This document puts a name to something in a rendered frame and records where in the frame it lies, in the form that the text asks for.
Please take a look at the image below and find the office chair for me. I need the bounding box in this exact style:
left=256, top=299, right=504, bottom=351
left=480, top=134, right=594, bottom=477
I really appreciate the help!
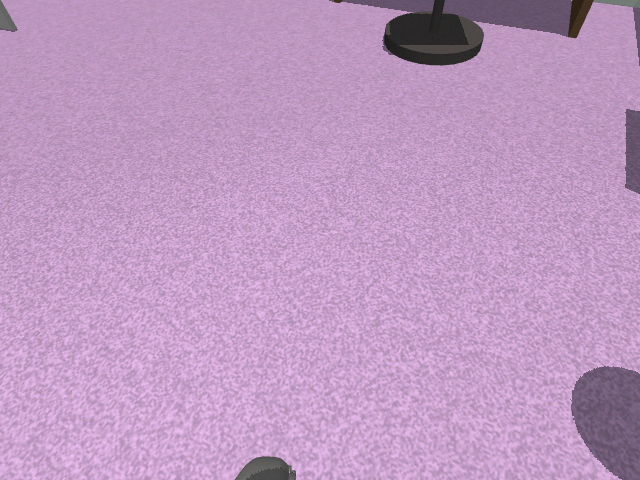
left=384, top=0, right=484, bottom=65

